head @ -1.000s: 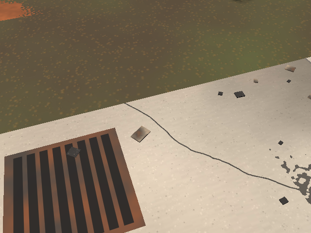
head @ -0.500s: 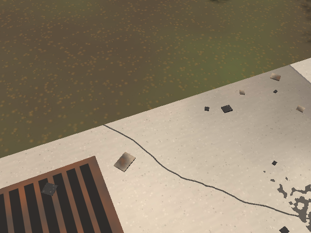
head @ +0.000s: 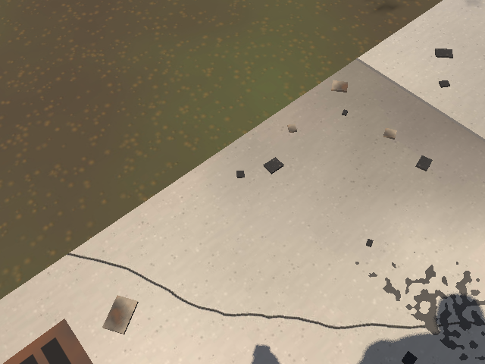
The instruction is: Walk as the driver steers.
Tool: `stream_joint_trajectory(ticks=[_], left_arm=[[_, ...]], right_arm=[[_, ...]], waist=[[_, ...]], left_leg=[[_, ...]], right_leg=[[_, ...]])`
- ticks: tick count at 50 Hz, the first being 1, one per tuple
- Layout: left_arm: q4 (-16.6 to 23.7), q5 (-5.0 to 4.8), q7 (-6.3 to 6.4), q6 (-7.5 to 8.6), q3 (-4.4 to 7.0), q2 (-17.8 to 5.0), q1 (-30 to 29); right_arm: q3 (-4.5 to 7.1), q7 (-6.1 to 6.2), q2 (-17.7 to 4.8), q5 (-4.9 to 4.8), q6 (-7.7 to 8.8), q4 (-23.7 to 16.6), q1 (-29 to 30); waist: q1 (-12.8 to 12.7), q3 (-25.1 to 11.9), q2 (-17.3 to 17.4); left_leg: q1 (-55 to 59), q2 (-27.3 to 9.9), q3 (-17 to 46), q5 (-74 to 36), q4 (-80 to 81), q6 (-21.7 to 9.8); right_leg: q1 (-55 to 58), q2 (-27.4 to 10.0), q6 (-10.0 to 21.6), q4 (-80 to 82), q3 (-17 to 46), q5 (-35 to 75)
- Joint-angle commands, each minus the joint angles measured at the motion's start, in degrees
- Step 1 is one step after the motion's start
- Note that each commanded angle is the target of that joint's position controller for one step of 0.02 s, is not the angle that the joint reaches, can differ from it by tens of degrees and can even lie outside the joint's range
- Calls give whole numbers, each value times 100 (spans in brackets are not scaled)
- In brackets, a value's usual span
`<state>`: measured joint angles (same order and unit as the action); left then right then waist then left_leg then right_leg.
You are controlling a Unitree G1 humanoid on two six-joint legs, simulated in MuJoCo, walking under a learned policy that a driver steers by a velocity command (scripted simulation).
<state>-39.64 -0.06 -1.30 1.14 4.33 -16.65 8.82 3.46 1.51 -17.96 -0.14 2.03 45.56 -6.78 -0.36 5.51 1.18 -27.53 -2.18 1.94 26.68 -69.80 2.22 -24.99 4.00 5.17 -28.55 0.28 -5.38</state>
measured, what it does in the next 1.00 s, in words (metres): steps on the spot, turning right: left foot, then right foot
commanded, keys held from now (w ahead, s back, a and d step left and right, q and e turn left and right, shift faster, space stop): e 1.00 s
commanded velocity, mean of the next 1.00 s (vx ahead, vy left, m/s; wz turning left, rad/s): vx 0.03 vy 0.00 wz -0.59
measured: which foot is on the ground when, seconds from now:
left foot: up 0.00-0.34, down 0.36-0.78, up 0.80-1.00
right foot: down 0.00-0.36, up 0.38-0.76, down 0.78-1.00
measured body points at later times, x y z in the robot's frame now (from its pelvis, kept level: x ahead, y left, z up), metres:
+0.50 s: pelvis +0.08 +0.05 +0.01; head +0.12 +0.06 +0.46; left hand +0.32 +0.29 -0.09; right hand +0.13 -0.26 -0.08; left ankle +0.13 +0.16 -0.73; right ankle +0.04 -0.07 -0.65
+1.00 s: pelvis +0.06 +0.01 +0.01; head +0.08 -0.04 +0.46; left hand +0.36 +0.16 -0.06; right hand +0.02 -0.32 -0.10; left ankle +0.16 +0.14 -0.65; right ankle +0.02 -0.07 -0.73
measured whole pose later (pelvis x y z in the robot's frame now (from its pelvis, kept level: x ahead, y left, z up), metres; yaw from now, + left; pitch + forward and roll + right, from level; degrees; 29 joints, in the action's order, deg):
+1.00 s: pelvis +0.06 +0.01 +0.01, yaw -35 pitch +2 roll +2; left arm -34.2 -0.2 1.3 -1.7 3.9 -17.4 11.0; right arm 5.2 1.6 -19.3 0.3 -0.8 42.4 -6.2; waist -0.1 3.4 2.0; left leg -30.5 -0.4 2.2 21.0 -59.0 4.8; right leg -15.9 2.7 2.8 -25.7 5.6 -11.5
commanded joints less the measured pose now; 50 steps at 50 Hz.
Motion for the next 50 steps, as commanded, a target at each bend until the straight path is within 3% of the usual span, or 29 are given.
stream_joint_trajectory(ticks=[1, 4, 6, 10, 14, 16, 17, 18, 19, 20, 21, 22, 23, 26, 30, 35, 37, 38, 39, 40, 41, 42, 43, 44, 45, 47, 50], left_arm=[[484, 76, 99, 55, 238, -867, -14], [502, 5, 205, 12, 282, -988, 95], [548, -27, 278, -71, 278, -991, 71], [612, -1, 341, -189, 270, -982, 24], [656, -14, 322, -265, 267, -960, 62], [712, -73, 330, -312, 245, -920, -63], [733, -112, 345, -344, 220, -849, -70], [752, -82, 343, -361, 144, -574, 172], [966, -127, 330, -321, 147, -524, 264], [849, -2, 303, -256, 297, -1093, 364], [701, -65, 282, -270, 392, -1279, 441], [568, -84, 301, -335, 392, -1149, 523], [550, -70, 313, -398, 357, -1009, 517], [745, -151, 263, -449, 227, -643, 162], [993, -116, 187, -430, 137, -506, -177], [1039, -115, 71, -490, 189, -632, -33], [923, -113, 32, -500, 236, -617, 312], [842, -101, 72, -496, 305, -749, 532], [864, -108, 157, -472, 457, -1284, 758], [1042, 35, 176, -392, 497, -1771, 718], [995, 161, 123, -245, 434, -1472, 866], [934, 140, 128, -151, 357, -1307, 607], [932, 38, 166, -124, 328, -1168, 264], [959, -50, 199, -136, 267, -1031, 39], [980, -58, 237, -158, 226, -995, -55], [987, -9, 285, -188, 206, -978, -52], [944, -30, 325, -215, 232, -1042, 55]], right_arm=[[157, 79, -528, 67, -83, -196, -590], [120, 131, -427, 90, -129, -249, -418], [116, 139, -433, 69, -166, -303, -222], [110, 99, -430, 30, -141, -400, 114], [126, 13, -484, -8, 1, -429, 104], [154, -49, -500, -24, 67, -360, -184], [195, -70, -588, -5, 89, -296, -397], [284, -50, -974, 96, 66, -320, -484], [373, -23, -1392, 261, -23, -307, -322], [303, -20, -1017, 277, -21, -469, -189], [227, 9, -735, 225, -33, -573, 5], [201, 28, -608, 141, -58, -607, 181], [173, 51, -525, 46, -78, -616, 224], [180, 108, -595, 84, -180, -589, 3], [286, 107, -862, 78, -261, -576, -144], [373, -20, -1069, -63, -254, -557, -56], [373, -30, -1042, -172, -244, -525, 55], [327, -50, -848, -168, -222, -404, -211], [238, -83, -525, 32, -209, -430, -362], [141, -59, -334, 221, -183, -803, -4], [233, -11, -619, 118, -166, -873, 394], [277, -1, -718, -1, -182, -862, 423], [308, 33, -725, 1, -201, -747, 285], [331, 69, -776, 53, -222, -696, 234], [337, 62, -754, 86, -224, -671, 146], [307, 24, -620, 52, -209, -647, 0], [238, 8, -465, 32, -198, -725, 180]], waist=[[236, -1270, -506], [176, -1398, -545], [110, -1400, -633], [-21, -1157, -871], [-69, -1196, -1034], [129, -1226, -1043], [241, -1215, -944], [92, -1344, -94], [-207, -1011, 1660], [-67, -1053, 1320], [-104, -1029, 838], [-169, -930, 608], [-115, -847, 623], [104, -724, 785], [321, -935, 968], [256, -934, 1034], [0, -948, 902], [-53, -1016, 562], [-8, -1113, -762], [-31, -1090, -1975], [-429, -1447, -1327], [-237, -1182, -1108], [-65, -1016, -864], [11, -932, -829], [87, -965, -872], [140, -1102, -858], [28, -1044, -887]], left_leg=[[-199, -95, 217, -425, 369, 44], [-324, 14, 285, -669, 1069, 219], [-364, 52, 367, -915, 1479, 292], [-194, 192, 443, -1123, 2294, 307], [223, 348, 445, -838, 3091, 194], [777, 372, 354, -1224, 4078, 51], [1313, 185, 360, -1876, 4789, -66], [1988, -887, 1203, -2321, 5074, -445], [2175, -1895, 2585, -3559, 5278, -1417], [2043, -2265, 2787, -3866, 5237, -1886], [1959, -1946, 2138, -3841, 5090, -1692], [1975, -1532, 1571, -3636, 4975, -1397], [2056, -1363, 1261, -3585, 4937, -1283], [2201, -1140, 622, -3650, 5067, -1337], [2508, -1390, 353, -3749, 5056, -1461], [2286, -1593, 90, -3625, 4892, -1364], [2051, -1511, -155, -3332, 4452, -1068], [1624, -1320, -440, -2801, 3950, -717], [412, -776, -1004, -1201, 2530, -162], [-1093, 57, -820, 1231, 1192, 239], [-1113, 51, 5, 1278, 299, 227], [-1143, -58, 157, 799, 109, 137], [-1135, -124, 200, 292, 266, 104], [-1091, -135, 224, -38, 424, 127], [-836, -37, 173, -307, 370, 177], [-594, 102, 127, -625, 586, 246], [-491, 198, 176, -738, 1574, 306]], right_leg=[[1022, -1414, 1054, 1091, 1731, 1765], [1094, -1340, 1021, 994, 1738, 1713], [1088, -1262, 917, 1002, 1881, 822], [909, -1109, 761, 1032, 2242, -531], [1192, -1135, 723, 674, 2687, 170], [1242, -1003, 571, 377, 2810, 632], [1040, -792, 354, 142, 2698, 409], [468, -326, 25, -760, 2142, -1005], [-830, 640, -328, -1743, 977, -2927], [-1017, 241, -604, -3124, 956, -3118], [-964, 117, -694, -3629, 929, -2720], [-999, 44, -815, -3854, 824, -2397], [-1154, -6, -921, -4085, 764, -2128], [-1190, -160, -1080, -3642, 315, -1739], [-691, -479, -1090, -2458, 71, -1757], [250, -475, -801, -1106, -309, -1537], [954, -341, -508, 37, -477, -733], [1657, -288, -303, 560, -301, -118], [2678, -1266, 97, 815, 1137, 1613], [2827, -2589, 1284, 681, 2969, 3043], [2545, -2629, 1667, 850, 2950, 2525], [2338, -2253, 1352, 892, 2403, 2027], [2159, -1896, 994, 880, 2019, 1544], [2022, -1742, 816, 870, 1873, 1496], [1806, -1607, 788, 867, 1749, 1705], [1742, -1473, 805, 865, 1668, 1667], [1820, -1394, 796, 809, 1851, 1210]])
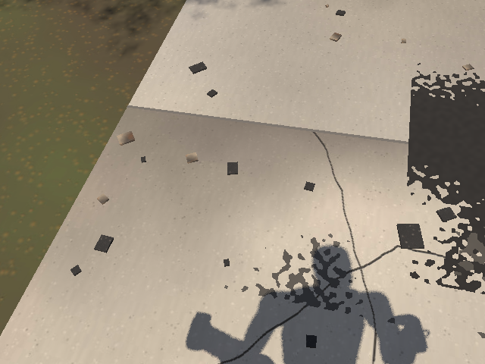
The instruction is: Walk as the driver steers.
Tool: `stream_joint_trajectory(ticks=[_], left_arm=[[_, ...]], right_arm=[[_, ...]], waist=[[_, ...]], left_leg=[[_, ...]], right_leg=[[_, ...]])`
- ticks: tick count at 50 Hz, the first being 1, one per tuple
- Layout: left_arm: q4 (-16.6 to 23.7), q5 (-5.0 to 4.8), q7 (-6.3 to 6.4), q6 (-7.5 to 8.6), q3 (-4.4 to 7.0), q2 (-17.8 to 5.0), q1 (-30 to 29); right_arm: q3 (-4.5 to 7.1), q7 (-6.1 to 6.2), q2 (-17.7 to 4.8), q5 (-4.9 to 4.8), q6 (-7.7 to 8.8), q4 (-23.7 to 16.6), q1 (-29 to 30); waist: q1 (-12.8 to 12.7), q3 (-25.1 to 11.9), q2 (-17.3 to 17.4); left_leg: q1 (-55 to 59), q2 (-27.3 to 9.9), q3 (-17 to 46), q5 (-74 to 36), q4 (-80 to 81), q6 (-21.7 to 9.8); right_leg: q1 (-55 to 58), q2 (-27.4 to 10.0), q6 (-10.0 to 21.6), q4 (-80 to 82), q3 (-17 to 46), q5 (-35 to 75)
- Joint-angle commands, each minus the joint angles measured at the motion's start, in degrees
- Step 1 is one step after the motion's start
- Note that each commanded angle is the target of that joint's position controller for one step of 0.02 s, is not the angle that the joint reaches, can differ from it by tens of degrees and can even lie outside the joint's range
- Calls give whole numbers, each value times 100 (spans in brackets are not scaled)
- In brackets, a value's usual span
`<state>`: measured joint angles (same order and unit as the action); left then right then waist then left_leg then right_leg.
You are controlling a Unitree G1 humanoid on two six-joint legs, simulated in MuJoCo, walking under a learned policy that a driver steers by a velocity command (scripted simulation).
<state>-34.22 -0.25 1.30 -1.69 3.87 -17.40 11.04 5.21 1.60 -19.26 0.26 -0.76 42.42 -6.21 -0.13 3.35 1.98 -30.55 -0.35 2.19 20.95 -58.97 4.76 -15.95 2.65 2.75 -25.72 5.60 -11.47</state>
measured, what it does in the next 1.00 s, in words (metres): walks ahead: left foot, then right foot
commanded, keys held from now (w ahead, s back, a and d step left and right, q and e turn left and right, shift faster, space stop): w+e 0.14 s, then w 0.86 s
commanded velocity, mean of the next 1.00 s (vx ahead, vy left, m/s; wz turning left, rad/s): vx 0.38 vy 0.00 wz -0.22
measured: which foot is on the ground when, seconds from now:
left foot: up 0.00-0.20, down 0.22-0.66, up 0.68-1.00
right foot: down 0.00-0.22, up 0.24-0.62, down 0.64-1.00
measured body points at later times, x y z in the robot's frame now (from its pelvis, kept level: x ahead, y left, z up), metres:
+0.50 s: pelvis +0.11 +0.00 +0.00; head +0.14 +0.02 +0.45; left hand +0.35 +0.21 -0.09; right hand +0.06 -0.27 -0.11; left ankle +0.04 +0.14 -0.74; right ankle +0.20 -0.17 -0.69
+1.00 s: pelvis +0.35 -0.10 +0.00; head +0.38 -0.11 +0.45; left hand +0.43 +0.17 -0.12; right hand +0.50 -0.39 -0.09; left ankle +0.57 +0.02 -0.69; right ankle +0.27 -0.18 -0.74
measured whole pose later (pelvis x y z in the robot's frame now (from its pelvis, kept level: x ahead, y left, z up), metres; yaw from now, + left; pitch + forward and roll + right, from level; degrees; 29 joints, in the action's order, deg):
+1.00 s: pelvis +0.35 -0.10 +0.00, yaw -11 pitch +1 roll -2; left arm -45.3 -0.5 -0.8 4.7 2.8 -15.7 21.6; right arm 2.1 -1.3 -17.1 -0.5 4.3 40.7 -6.1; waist -4.2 1.5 3.1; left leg -39.3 -6.7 1.8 -3.1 -40.2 1.1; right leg -0.3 4.6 3.5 -11.8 -1.7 -12.7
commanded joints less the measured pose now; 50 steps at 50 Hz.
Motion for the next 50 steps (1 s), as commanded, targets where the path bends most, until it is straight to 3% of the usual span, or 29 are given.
stream_joint_trajectory(ticks=[1, 4, 7, 9, 10, 11, 12, 13, 14, 15, 18, 24, 27, 29, 30, 31, 32, 33, 34, 35, 36, 37, 38, 39, 41, 43, 47, 50], left_arm=[[378, -33, 74, 57, 292, -991, -86], [346, -62, 35, 72, 303, -1055, 20], [318, -69, -25, 104, 289, -1064, 27], [309, -82, -26, 99, 218, -911, -106], [295, -61, -14, 109, 149, -717, -85], [293, -23, -10, 143, 23, -334, -56], [482, -75, -2, 214, -45, -85, -70], [582, -133, 27, 300, 81, -566, -279], [471, -146, 12, 339, 163, -812, -204], [324, -102, -15, 360, 174, -792, -77], [281, -25, -126, 498, 115, -516, -285], [452, -61, -260, 619, -94, -33, -1075], [488, -123, -358, 648, -72, -141, -1269], [485, -155, -395, 661, -17, -296, -1163], [424, -146, -389, 663, 41, -409, -899], [244, -120, -354, 648, 147, -580, -316], [7, -109, -295, 622, 278, -824, 529], [-127, 10, -213, 571, 374, -1266, 1511], [-213, 19, -256, 578, 375, -1502, 1685], [-219, -16, -271, 606, 218, -944, 1408], [-213, -43, -267, 612, 147, -778, 1039], [-195, -9, -276, 615, 112, -683, 717], [-183, 38, -296, 628, 75, -559, 491], [-183, 79, -294, 651, 53, -480, 351], [-272, 25, -285, 734, 62, -462, 283], [-401, 4, -268, 793, 87, -554, 335], [-615, -15, -195, 751, 105, -677, 583], [-836, -73, -161, 707, 143, -850, 996]], right_arm=[[46, -25, -318, -11, 96, -424, 128], [50, -134, -381, -87, 198, -533, 311], [86, -220, -444, -153, 382, -562, 214], [89, -262, -349, -175, 493, -397, -253], [97, -258, -324, -135, 535, -300, -513], [121, -233, -468, -40, 574, -211, -993], [191, -233, -973, 134, 584, -125, -1412], [237, -277, -1047, 143, 632, -95, -1335], [144, -235, -732, 16, 649, -144, -1085], [85, -190, -548, -49, 646, -161, -996], [9, -115, -453, -28, 628, -105, -1152], [2, -114, -652, -112, 548, 78, -1535], [21, -152, -804, -181, 498, 194, -1777], [38, -153, -873, -225, 452, 247, -1783], [50, -144, -928, -235, 428, 255, -1719], [33, -132, -896, -242, 409, 261, -1678], [-34, -119, -732, -193, 416, 242, -1723], [-204, -114, -268, -34, 457, 6, -1797], [-329, -107, 118, -93, 576, -96, -2170], [-156, -143, -539, -245, 643, -96, -1707], [-118, -183, -663, -302, 686, -215, -1280], [-138, -172, -567, -217, 704, -207, -1100], [-124, -183, -506, -133, 684, -197, -1060], [-130, -210, -421, -129, 638, -156, -1176], [-163, -226, -241, -118, 539, -92, -1282], [-175, -203, -202, -60, 475, -202, -973], [-260, -264, -40, -51, 555, -457, -77], [-302, -358, 0, -101, 624, -643, 555]], waist=[[-41, -904, -974], [-180, -608, -1205], [-126, -487, -1197], [149, -517, -1081], [276, -552, -920], [424, -731, -390], [388, -648, 821], [382, -10, 982], [252, 333, 767], [185, 354, 690], [268, 192, 525], [597, 160, 535], [634, 203, 577], [447, 189, 638], [217, 38, 650], [-143, -352, 519], [-554, -947, 367], [-841, -1907, -579], [-555, -2492, -1997], [-647, -1783, -1385], [-527, -1056, -1153], [-371, -745, -696], [-204, -495, -654], [-36, -466, -759], [116, -399, -725], [124, -161, -587], [-142, 88, -481], [-393, 186, -413]], left_leg=[[-74, 42, 155, -214, 810, 41], [205, 138, 161, -57, 1621, -101], [807, 229, 134, 137, 2314, -293], [1705, 186, -33, -540, 3178, -455], [2310, 82, -20, -779, 3563, -561], [3135, -655, 741, -306, 3848, -786], [3473, -1686, 2666, 1415, 4571, -1425], [2951, -2254, 3816, 2356, 4966, -1998], [2839, -2104, 3432, 2376, 4969, -1961], [2930, -1806, 2912, 1960, 4939, -1765], [2979, -1370, 1809, 444, 5046, -1533], [2527, -1071, 597, -1292, 5115, -1506], [2530, -1281, 573, -1506, 5037, -1502], [2741, -1478, 621, -1985, 4883, -1427], [2805, -1485, 522, -2839, 4566, -1347], [2751, -1300, 233, -3860, 3819, -1212], [2295, -1021, -58, -4138, 2689, -1034], [750, -617, -317, -2413, 636, -732], [-633, 229, 131, 1130, -825, -557], [-1255, -123, 477, 962, -1395, -604], [-1442, -386, 292, 411, -1338, -692], [-1248, -583, 199, -68, -1103, -686], [-1071, -717, 189, -392, -844, -644], [-778, -812, 215, -614, -744, -610], [-602, -830, 134, -787, -531, -494], [-831, -840, 98, -1152, -75, -363], [-739, -675, -55, -2425, 1594, -327], [-510, -483, -173, -2904, 2383, -404]], right_leg=[[898, -1219, 1049, 605, 1436, 985], [497, -1173, 1113, 969, 2040, -1531], [200, -1109, 1079, 942, 2408, -2003], [-152, -915, 890, 697, 2329, -2218], [-476, -699, 697, 409, 2158, -2314], [-1120, -328, 364, -627, 1678, -2489], [-2257, 478, 8, -2169, 528, -2353], [-3008, 160, -78, -3056, 609, -2270], [-3257, -53, -105, -3416, 668, -1777], [-3306, -124, -153, -3528, 571, -1396], [-3186, -392, -276, -3372, 127, -342], [-2117, -502, -479, -1492, -591, 610], [-1568, -397, -367, -883, -711, 642], [-1256, -353, -163, -577, -685, 520], [-797, -254, -32, -403, -747, 492], [85, -122, 137, -188, -849, 558], [1375, -201, 313, -208, -773, 542], [3282, -1588, 808, -257, 981, -59], [3929, -2534, 1457, 701, 3566, -1391], [3425, -2349, 1264, 977, 3354, -1808], [2717, -2166, 1117, 1029, 2503, -1332], [2078, -1900, 1044, 1130, 1948, -683], [1588, -1684, 1034, 1286, 1534, -98], [1253, -1555, 1037, 1451, 1270, 221], [901, -1475, 1130, 1687, 886, 745], [726, -1445, 1172, 1857, 582, 1100], [693, -1200, 975, 1938, 3, 1396], [935, -1319, 922, 1931, -56, 1196]])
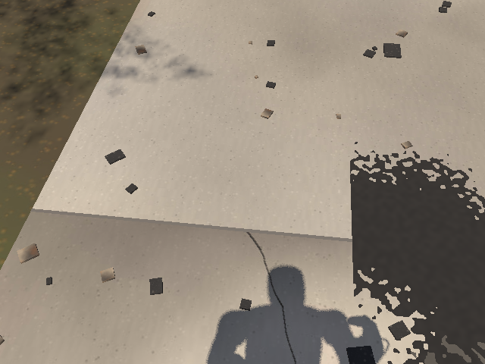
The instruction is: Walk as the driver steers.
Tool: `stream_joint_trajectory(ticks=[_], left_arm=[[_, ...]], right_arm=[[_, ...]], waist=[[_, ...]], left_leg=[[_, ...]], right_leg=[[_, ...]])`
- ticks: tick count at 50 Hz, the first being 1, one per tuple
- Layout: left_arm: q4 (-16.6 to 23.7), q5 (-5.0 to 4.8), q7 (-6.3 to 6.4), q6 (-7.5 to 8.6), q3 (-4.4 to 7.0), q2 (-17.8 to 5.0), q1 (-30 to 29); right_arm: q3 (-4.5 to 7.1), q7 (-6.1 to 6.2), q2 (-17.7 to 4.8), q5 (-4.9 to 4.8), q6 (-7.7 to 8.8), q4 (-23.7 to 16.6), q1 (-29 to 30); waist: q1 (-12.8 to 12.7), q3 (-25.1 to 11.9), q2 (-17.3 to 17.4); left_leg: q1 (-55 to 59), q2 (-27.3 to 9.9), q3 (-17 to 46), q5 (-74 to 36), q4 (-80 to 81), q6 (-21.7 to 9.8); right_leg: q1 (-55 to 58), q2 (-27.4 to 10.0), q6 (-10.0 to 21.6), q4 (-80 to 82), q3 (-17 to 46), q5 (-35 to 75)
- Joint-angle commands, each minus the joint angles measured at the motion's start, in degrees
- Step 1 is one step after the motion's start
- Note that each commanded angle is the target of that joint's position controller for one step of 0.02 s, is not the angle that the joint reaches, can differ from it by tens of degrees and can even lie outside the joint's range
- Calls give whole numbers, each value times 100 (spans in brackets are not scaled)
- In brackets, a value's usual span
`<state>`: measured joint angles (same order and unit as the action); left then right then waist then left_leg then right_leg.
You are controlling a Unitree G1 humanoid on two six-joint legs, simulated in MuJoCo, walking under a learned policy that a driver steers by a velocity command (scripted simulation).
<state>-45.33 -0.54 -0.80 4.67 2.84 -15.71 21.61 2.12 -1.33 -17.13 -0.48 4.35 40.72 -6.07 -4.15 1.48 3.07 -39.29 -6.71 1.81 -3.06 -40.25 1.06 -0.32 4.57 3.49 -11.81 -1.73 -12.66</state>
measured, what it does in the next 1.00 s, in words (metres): walks ahead: left foot, then right foot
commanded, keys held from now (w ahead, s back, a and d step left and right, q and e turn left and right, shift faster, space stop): w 1.00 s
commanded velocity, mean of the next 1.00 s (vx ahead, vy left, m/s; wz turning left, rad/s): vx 0.50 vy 0.00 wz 0.00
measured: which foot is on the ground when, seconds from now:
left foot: up 0.00-0.14, down 0.16-0.72, up 0.74-1.00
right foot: down 0.00-0.18, up 0.20-0.70, down 0.72-1.00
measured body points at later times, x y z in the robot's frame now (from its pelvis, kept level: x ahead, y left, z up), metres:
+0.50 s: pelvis +0.29 +0.05 +0.00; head +0.31 +0.06 +0.45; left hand +0.47 +0.31 -0.10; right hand +0.32 -0.23 -0.12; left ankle +0.26 +0.13 -0.74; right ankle +0.44 -0.13 -0.68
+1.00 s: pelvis +0.57 -0.02 +0.00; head +0.59 -0.03 +0.45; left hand +0.60 +0.26 -0.12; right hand +0.73 -0.28 -0.10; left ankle +0.68 +0.16 -0.68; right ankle +0.55 -0.10 -0.74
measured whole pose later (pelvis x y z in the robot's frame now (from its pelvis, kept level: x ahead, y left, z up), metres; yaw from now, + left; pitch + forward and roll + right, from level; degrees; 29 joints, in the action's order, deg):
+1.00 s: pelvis +0.57 -0.02 +0.00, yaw +0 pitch +1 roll -1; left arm -48.9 -0.1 -1.2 5.0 2.7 -15.4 19.1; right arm 2.5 -0.2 -17.7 -0.3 3.5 43.7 -8.9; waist -3.1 1.3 2.9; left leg -37.3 -7.2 2.4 7.4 -50.5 1.0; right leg -6.1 4.0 4.0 -14.2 -2.5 -9.2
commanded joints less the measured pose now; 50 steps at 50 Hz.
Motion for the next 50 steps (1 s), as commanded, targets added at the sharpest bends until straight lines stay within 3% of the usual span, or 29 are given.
stream_joint_trajectory(ticks=[1, 4, 6, 7, 8, 9, 10, 11, 12, 13, 14, 15, 17, 19, 25, 30, 33, 34, 35, 36, 37, 38, 39, 40, 41, 42, 45, 50], left_arm=[[199, -59, 54, 45, 252, -1038, 42], [29, -84, 88, -58, 276, -1078, 195], [-16, -65, 116, -128, 304, -1170, 156], [-18, -47, 129, -166, 310, -1217, 76], [-1, -10, 150, -204, 261, -1126, 37], [141, 133, 176, -200, 131, -835, 152], [161, 56, 97, -87, -66, -107, 1031], [86, -64, 60, 21, 54, -750, 536], [287, -205, 32, 82, 133, -993, -83], [370, -172, 61, 115, 104, -924, -411], [392, -69, 77, 110, 122, -872, -567], [361, -40, 74, 64, 130, -804, -432], [275, -26, 88, -49, 93, -595, -226], [354, 23, 112, -125, 68, -511, -455], [642, 27, 28, -15, -22, -319, -1653], [905, -40, -125, 63, -21, -397, -2384], [896, -29, -189, 92, 40, -566, -2181], [781, -15, -178, 98, 109, -683, -1757], [517, 0, -132, 95, 247, -929, -930], [314, 50, -70, 71, 372, -1333, 101], [207, 56, -75, 38, 467, -1793, 356], [243, -30, -83, 38, 316, -1178, 347], [293, -15, -68, 47, 233, -966, -63], [341, 18, -63, 44, 197, -861, -428], [363, 50, -75, 46, 153, -714, -692], [374, 107, -79, 68, 110, -594, -832], [249, 48, -80, 156, 145, -688, -854], [0, 26, 23, 120, 187, -890, -581]], right_arm=[[11, -96, -241, -42, 124, -535, 676], [45, -186, -355, -35, 145, -681, 881], [101, -195, -488, -24, 144, -651, 614], [180, -164, -630, -15, 136, -545, 150], [309, -102, -868, -9, 120, -312, -711], [408, -31, -1270, 41, 84, -142, -1723], [456, -83, -1557, 59, 81, -32, -1869], [310, -78, -955, -17, 75, -83, -1838], [254, -51, -808, -12, 73, -108, -1445], [235, -40, -763, 18, 72, -144, -1086], [210, -48, -652, 68, 82, -156, -855], [178, -51, -556, 135, 112, -165, -750], [182, -65, -521, 84, 178, -102, -721], [211, -43, -625, 43, 218, 15, -777], [255, 78, -842, -6, 117, 275, -1171], [295, 108, -963, -60, -23, 576, -1632], [341, 160, -1056, -84, -118, 649, -1567], [346, 176, -1090, -86, -148, 635, -1439], [295, 189, -968, -59, -178, 621, -1412], [159, 208, -681, 70, -169, 473, -1459], [-39, 150, -3, 58, -42, 354, -2179], [68, 117, -569, -59, 75, 434, -1843], [160, 82, -863, -200, 155, 266, -1316], [147, 97, -820, -175, 186, 197, -1005], [166, 107, -777, -75, 180, 172, -847], [183, 102, -724, -39, 132, 196, -940], [129, 115, -435, -8, -31, 232, -1077], [68, 101, -273, 27, -28, -29, -156]], waist=[[-18, 406, -516], [41, 375, -548], [241, 131, -697], [521, -215, -773], [953, -808, -704], [1254, -1725, -76], [732, -2476, 1481], [1046, -2229, 820], [1005, -1315, 479], [832, -812, -57], [675, -465, -168], [485, -446, -6], [340, -427, 91], [326, -200, 50], [715, 135, -26], [924, 296, 9], [679, 128, 128], [401, -131, 166], [12, -682, 66], [-353, -1566, -476], [57, -2168, -1982], [-224, -2090, -1480], [-180, -1234, -1202], [-30, -805, -773], [113, -458, -625], [299, -388, -719], [494, -257, -726], [257, 71, -608]], left_leg=[[307, 180, -102, -484, 676, -87], [187, 266, -51, 18, 1027, -307], [690, 462, -208, 531, 1098, -464], [1392, 664, -398, 665, 1155, -594], [2665, 725, -485, 498, 1170, -777], [4539, -330, 701, 195, 865, -1124], [6300, -1523, 3607, 1786, 1607, -2045], [6153, -1416, 3973, 2537, 2157, -1842], [5410, -1270, 3087, 2348, 2284, -1620], [4581, -1072, 2482, 1679, 2394, -1515], [3923, -881, 2026, 1007, 2537, -1499], [3532, -738, 1741, 649, 2688, -1475], [3179, -618, 1356, 352, 2981, -1566], [2952, -596, 1034, 155, 3205, -1618], [3100, -276, 249, 141, 3363, -1313], [3901, -649, 351, 107, 3059, -1263], [4362, -826, 407, -744, 2564, -1109], [4343, -713, 279, -1611, 2057, -1014], [4057, -412, 45, -2094, 1063, -857], [2974, -89, -195, -802, -632, -642], [579, 1017, -210, 3012, -2576, -243], [-142, 830, 534, 3663, -3252, -276], [-499, 533, 467, 3195, -3330, -354], [-364, 249, 298, 2672, -3099, -354], [-198, 84, 244, 2331, -2755, -304], [153, -56, 287, 2087, -2563, -272], [443, -137, 185, 1819, -2095, -93], [246, -69, 40, 325, -379, 46]], right_leg=[[-411, -1602, 834, 473, 695, 1345], [321, -1864, 709, 86, 755, 1813], [605, -1885, 585, -388, 731, 2942], [623, -1764, 498, -1006, 624, 3960], [267, -1480, 330, -2089, 403, 4357], [-991, -1130, 134, -3910, 214, 2620], [-3200, -19, -218, -5792, 470, -1799], [-3833, -249, -169, -6324, 1122, -2063], [-4183, -526, -129, -6327, 936, -1585], [-4050, -814, -139, -6055, 731, -1059], [-3880, -988, -181, -5729, 666, -745], [-3513, -1136, -204, -5564, 715, -514], [-3242, -1197, -305, -5288, 646, -371], [-3428, -1263, -423, -4869, 586, -109], [-3464, -1095, -505, -2703, 349, 1720], [-3559, -907, -337, -1909, 312, 1577], [-3171, -767, -96, -1672, 244, 932], [-2519, -599, 24, -1530, 79, 865], [-1309, -491, 200, -1457, -28, 978], [429, -1409, 564, -1701, 978, 1158], [2295, -2641, 1517, -1166, 3714, -27], [2244, -2621, 1480, -642, 4277, -897], [1567, -2437, 1224, -518, 3436, -768], [827, -2207, 1086, -413, 2799, -227], [194, -2013, 1039, -249, 2364, 345], [-219, -1860, 990, -92, 2058, 743], [-781, -1744, 1103, 296, 1499, 1346], [-805, -1471, 920, 532, 762, 1574]])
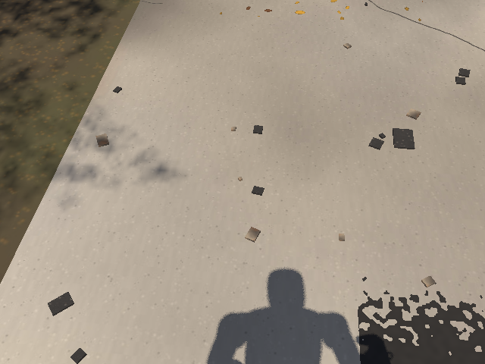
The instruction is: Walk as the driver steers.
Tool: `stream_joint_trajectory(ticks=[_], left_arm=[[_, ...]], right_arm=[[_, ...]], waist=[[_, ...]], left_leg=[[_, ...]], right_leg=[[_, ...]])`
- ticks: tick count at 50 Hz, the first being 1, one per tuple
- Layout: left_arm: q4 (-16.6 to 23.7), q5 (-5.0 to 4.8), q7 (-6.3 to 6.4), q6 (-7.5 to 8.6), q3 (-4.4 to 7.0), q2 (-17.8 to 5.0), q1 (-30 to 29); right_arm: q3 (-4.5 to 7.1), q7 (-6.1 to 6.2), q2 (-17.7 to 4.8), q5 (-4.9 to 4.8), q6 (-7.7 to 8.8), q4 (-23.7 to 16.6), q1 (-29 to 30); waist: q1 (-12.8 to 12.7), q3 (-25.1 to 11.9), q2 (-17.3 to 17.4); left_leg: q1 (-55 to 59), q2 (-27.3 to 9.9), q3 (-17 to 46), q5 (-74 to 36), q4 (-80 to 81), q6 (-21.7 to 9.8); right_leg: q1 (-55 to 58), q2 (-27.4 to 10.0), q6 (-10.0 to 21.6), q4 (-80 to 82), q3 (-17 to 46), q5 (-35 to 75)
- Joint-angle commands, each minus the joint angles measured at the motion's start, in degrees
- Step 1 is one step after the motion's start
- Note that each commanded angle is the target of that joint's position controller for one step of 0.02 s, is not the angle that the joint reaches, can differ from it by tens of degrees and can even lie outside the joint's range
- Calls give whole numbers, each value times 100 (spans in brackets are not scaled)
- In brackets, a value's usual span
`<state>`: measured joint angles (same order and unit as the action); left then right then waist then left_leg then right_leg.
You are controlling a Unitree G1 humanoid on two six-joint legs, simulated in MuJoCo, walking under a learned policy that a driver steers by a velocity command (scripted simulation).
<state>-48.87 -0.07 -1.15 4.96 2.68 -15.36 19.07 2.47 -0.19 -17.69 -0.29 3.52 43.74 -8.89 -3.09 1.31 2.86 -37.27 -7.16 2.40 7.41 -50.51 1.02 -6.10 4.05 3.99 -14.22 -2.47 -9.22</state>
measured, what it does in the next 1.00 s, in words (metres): walks ahead, turning right: left foot, then right foot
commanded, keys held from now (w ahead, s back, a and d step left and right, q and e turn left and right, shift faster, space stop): w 0.16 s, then w+e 0.84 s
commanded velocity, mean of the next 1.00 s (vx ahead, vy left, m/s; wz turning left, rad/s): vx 0.50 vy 0.00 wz -0.37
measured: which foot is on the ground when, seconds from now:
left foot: up 0.00-0.22, down 0.24-0.80, up 0.82-1.00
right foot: down 0.00-0.24, up 0.26-0.76, down 0.78-1.00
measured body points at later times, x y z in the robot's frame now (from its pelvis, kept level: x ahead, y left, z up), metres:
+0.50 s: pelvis +0.28 +0.07 +0.00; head +0.30 +0.07 +0.45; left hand +0.41 +0.34 -0.13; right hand +0.31 -0.22 -0.12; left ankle +0.28 +0.15 -0.75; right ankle +0.33 -0.11 -0.67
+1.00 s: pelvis +0.53 -0.04 +0.00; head +0.56 -0.07 +0.44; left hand +0.72 +0.18 -0.11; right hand +0.58 -0.36 -0.11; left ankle +0.64 +0.11 -0.67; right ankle +0.52 -0.11 -0.75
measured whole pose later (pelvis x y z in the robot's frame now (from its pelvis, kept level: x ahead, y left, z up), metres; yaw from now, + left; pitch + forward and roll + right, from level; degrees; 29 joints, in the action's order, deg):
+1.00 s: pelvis +0.53 -0.04 +0.00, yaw -25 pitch +1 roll +0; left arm -43.1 -0.7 -1.0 2.9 4.3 -15.5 16.8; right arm 3.6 0.0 -17.4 0.3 5.9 44.1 -6.0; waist -1.9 3.5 1.5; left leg -32.8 -6.0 3.8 16.4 -59.5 1.7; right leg -12.5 6.4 6.3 -21.4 2.2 -9.2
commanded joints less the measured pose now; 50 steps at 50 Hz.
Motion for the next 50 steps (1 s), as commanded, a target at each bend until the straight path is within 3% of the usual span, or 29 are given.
stream_joint_trajectory(ticks=[1, 4, 7, 9, 10, 11, 12, 13, 14, 15, 16, 17, 18, 20, 23, 29, 34, 37, 38, 39, 40, 41, 42, 43, 44, 45, 46, 48, 50], left_arm=[[300, -37, 70, 79, 207, -962, -234], [89, -83, 85, 25, 223, -1055, 137], [-83, -109, 112, -75, 243, -1086, 314], [-150, -124, 140, -139, 269, -1128, 328], [-157, -125, 150, -167, 280, -1171, 267], [-142, -124, 156, -198, 276, -1187, 135], [-82, -68, 161, -202, 201, -1014, 114], [106, 3, 133, -131, 25, -460, 526], [20, -63, 115, -31, -47, -267, 842], [48, -238, 99, 7, 135, -904, 362], [178, -287, 109, 17, 180, -1001, -24], [199, -231, 142, -5, 192, -939, -203], [163, -178, 162, -73, 222, -836, -156], [95, -188, 162, -218, 201, -554, 78], [242, -161, 181, -344, 215, -436, -167], [621, -101, -18, -265, 135, -252, -1145], [1060, -112, -184, -274, 112, -264, -1831], [1134, -123, -226, -324, 258, -533, -1425], [1024, -143, -213, -343, 376, -733, -849], [779, -153, -140, -357, 569, -1053, 96], [622, -167, -6, -422, 729, -1596, 740], [834, -173, -22, -337, 729, -1911, 356], [899, -129, -75, -246, 562, -1372, 417], [878, -95, -80, -163, 491, -1128, 244], [908, -106, -88, -115, 441, -977, -130], [977, -99, -60, -100, 377, -765, -466], [1068, -34, -25, -97, 338, -708, -628], [1084, -55, 39, -82, 358, -811, -629], [1041, -65, 124, -80, 403, -988, -464]], right_arm=[[15, -34, -171, 0, 77, -379, 333], [-6, -105, -154, -50, 124, -539, 879], [11, -196, -230, -73, 163, -700, 1183], [46, -237, -330, -55, 190, -722, 1119], [92, -233, -421, -45, 205, -675, 874], [186, -205, -572, -30, 220, -513, 277], [329, -144, -877, 4, 222, -259, -661], [464, -85, -1431, 138, 203, -162, -1453], [426, -108, -1267, 91, 151, -82, -1662], [297, -92, -820, 44, 146, -102, -1415], [245, -77, -659, 18, 154, -135, -996], [195, -79, -486, 29, 171, -145, -623], [157, -90, -332, 66, 211, -147, -385], [171, -102, -259, 117, 299, -74, -173], [230, -64, -378, 137, 363, 82, -180], [313, 82, -650, 90, 258, 294, -456], [400, 112, -830, -45, 38, 502, -841], [468, 161, -1044, -110, -93, 450, -670], [480, 174, -1094, -127, -140, 423, -584], [444, 185, -1033, -147, -151, 381, -478], [292, 172, -599, 63, -84, 262, -656], [108, 94, -49, 92, 116, -62, -938], [195, 2, -566, -122, 350, -131, -279], [215, -38, -653, -274, 464, -276, 84], [209, -2, -587, -185, 502, -209, 62], [260, 32, -662, -25, 473, -135, 21], [285, 23, -673, 19, 401, -106, -90], [278, 21, -555, 86, 279, -122, -150], [234, 41, -418, 117, 210, -249, 173]], waist=[[72, 125, -583], [-150, 234, -558], [-158, 313, -598], [-37, 243, -645], [137, 110, -706], [500, -228, -696], [904, -915, -565], [958, -1934, 445], [912, -2503, 1290], [1006, -1679, 690], [871, -946, 486], [696, -542, 276], [522, -265, 312], [307, -169, 384], [240, 45, 174], [550, 300, -71], [717, 490, -111], [312, 21, 190], [-37, -302, 221], [-550, -774, 58], [-604, -1223, -945], [18, -1866, -1891], [-402, -1892, -980], [-338, -1167, -767], [-22, -665, -248], [167, -480, -263], [320, -396, -410], [417, -323, -409], [351, -167, -411]], left_leg=[[143, 40, -78, -996, 1006, 36], [235, 189, -173, -1312, 1642, -10], [60, 250, -102, -968, 1997, -185], [313, 328, -113, -554, 2161, -328], [736, 446, -193, -348, 2238, -401], [1625, 612, -348, -362, 2419, -520], [3143, 415, -202, -546, 2253, -713], [5496, -1039, 1671, -261, 2155, -1350], [6147, -1712, 3568, 777, 2978, -1769], [5513, -1521, 3120, 1420, 3229, -1493], [4702, -1366, 2344, 1310, 3412, -1286], [3980, -1140, 1780, 946, 3636, -1179], [3436, -931, 1262, 598, 3880, -1086], [2902, -800, 674, 39, 4189, -1113], [2840, -758, -42, -722, 4349, -1140], [3257, -675, -996, -1137, 4476, -1036], [4300, -979, -1312, -1959, 4051, -955], [4552, -979, -1537, -4527, 2921, -771], [4407, -899, -1601, -5015, 2055, -690], [3778, -650, -1720, -4569, 769, -489], [2146, -264, -1690, -1444, -1087, -217], [-117, 1036, -692, 2656, -2903, 75], [-738, 746, 307, 2492, -3099, -86], [-956, 504, 259, 1992, -2801, -241], [-675, 241, 255, 1557, -2224, -254], [-298, 73, 262, 1302, -1719, -195], [57, -5, 281, 1117, -1527, -133], [277, 19, 164, 922, -1071, 71], [213, 109, 62, 417, -379, 258]], right_leg=[[-208, -1377, 815, 780, 734, 1194], [115, -1496, 777, 706, 696, 1027], [738, -1779, 701, 420, 790, 1245], [993, -1895, 605, 114, 898, 1678], [1014, -1866, 549, -183, 927, 2262], [869, -1673, 443, -849, 814, 3013], [237, -1347, 270, -1984, 632, 2843], [-1757, -649, -97, -4134, 288, 869], [-2958, -102, -236, -5328, 776, -2496], [-3481, -423, -188, -5841, 1115, -2316], [-3625, -697, -153, -5776, 946, -1766], [-3440, -907, -182, -5537, 845, -1309], [-3159, -1063, -208, -5295, 872, -949], [-2712, -1192, -284, -5180, 859, -617], [-3083, -1221, -361, -4797, 922, -44], [-3147, -1118, -348, -2931, 457, 1290], [-3423, -967, -108, -2240, 88, 770], [-2481, -464, 211, -2226, -372, -72], [-1719, -237, 371, -2150, -473, -218], [-288, -25, 607, -1692, -388, 136], [1378, -1007, 978, -1611, 1217, 282], [2868, -2226, 2164, -674, 4615, -951], [2827, -2296, 1948, -145, 4716, -1116], [2213, -2121, 1711, -129, 3881, -762], [1334, -1844, 1490, -128, 3200, -115], [724, -1629, 1367, -71, 2717, 407], [288, -1499, 1332, 45, 2505, 755], [-175, -1381, 1363, 186, 2219, 1310], [-481, -1231, 1313, 254, 1910, 1529]])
